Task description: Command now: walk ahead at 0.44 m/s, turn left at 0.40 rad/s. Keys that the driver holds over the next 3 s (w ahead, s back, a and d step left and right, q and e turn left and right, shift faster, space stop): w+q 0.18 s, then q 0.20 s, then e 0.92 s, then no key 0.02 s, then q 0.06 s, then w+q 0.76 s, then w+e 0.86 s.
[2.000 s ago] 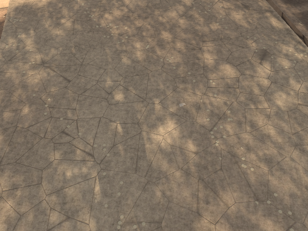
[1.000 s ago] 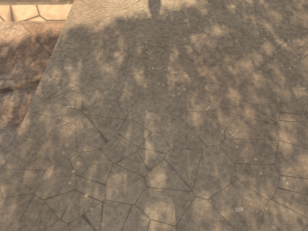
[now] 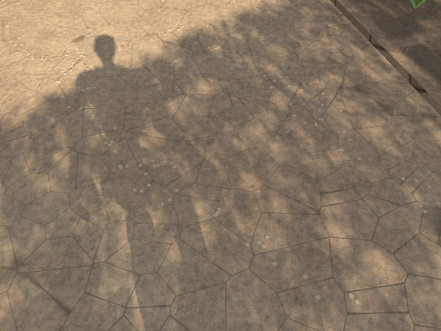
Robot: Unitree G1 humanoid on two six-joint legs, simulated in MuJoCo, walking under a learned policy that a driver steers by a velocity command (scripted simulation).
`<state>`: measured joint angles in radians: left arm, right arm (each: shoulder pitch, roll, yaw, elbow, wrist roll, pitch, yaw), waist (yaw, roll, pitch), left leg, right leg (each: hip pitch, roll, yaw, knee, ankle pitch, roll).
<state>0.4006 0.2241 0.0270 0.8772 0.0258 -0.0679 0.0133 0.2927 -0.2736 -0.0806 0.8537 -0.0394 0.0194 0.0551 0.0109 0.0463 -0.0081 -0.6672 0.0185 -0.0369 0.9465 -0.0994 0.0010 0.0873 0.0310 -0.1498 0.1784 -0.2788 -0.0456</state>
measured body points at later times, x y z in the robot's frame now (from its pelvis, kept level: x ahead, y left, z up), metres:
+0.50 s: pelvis +0.22 +0.07 +0.00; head +0.26 +0.09 +0.45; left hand +0.27 +0.35 -0.13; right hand +0.36 -0.18 -0.12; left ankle +0.21 +0.11 -0.74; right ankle +0.36 -0.07 -0.67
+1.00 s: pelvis +0.30 +0.06 +0.00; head +0.34 +0.05 +0.44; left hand +0.36 +0.35 -0.12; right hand +0.44 -0.20 -0.13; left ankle +0.30 +0.21 -0.69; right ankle +0.36 -0.01 -0.74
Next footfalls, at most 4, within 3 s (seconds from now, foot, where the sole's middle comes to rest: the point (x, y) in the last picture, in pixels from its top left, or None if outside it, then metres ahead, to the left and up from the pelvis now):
0.18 left None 0.25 0.11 -0.78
0.74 right None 0.40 0.00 -0.78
1.20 left None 0.35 0.19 -0.78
1.62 right None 0.32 -0.01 -0.78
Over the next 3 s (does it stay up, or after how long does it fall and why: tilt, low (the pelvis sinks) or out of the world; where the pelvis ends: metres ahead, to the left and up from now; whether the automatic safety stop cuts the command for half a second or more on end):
stays up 1.02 0.17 0.00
